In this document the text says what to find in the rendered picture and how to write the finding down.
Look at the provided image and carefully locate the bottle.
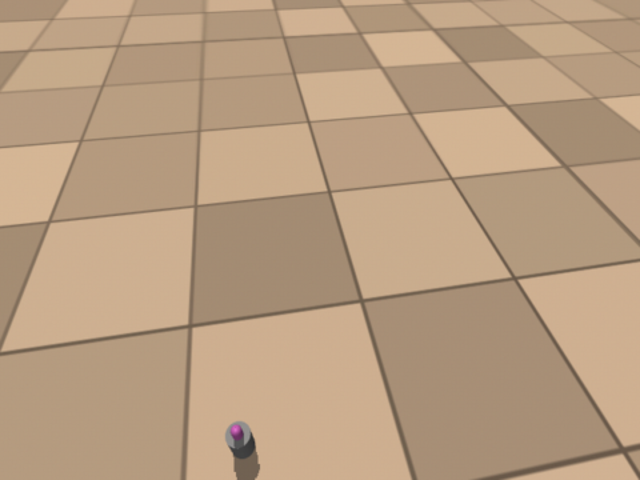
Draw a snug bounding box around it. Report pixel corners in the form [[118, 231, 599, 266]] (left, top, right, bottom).
[[225, 421, 255, 459]]

